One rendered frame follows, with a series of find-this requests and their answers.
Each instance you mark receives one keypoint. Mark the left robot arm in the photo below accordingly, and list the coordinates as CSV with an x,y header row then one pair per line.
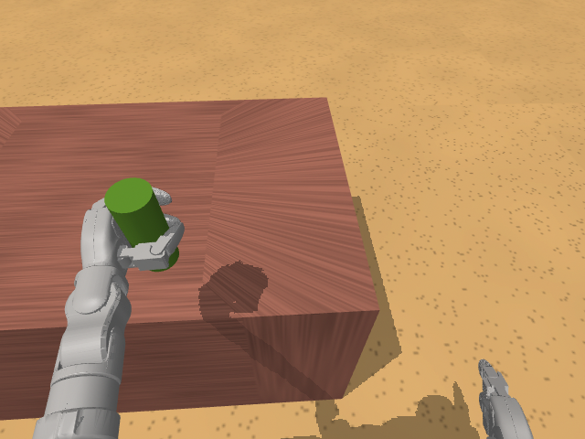
x,y
84,389

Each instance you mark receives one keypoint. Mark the can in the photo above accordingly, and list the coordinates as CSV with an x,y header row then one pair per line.
x,y
135,208

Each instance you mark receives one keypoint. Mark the left robot hand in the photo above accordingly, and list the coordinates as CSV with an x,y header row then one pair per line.
x,y
103,242

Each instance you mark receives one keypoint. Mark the right robot hand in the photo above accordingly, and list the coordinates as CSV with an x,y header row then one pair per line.
x,y
503,417

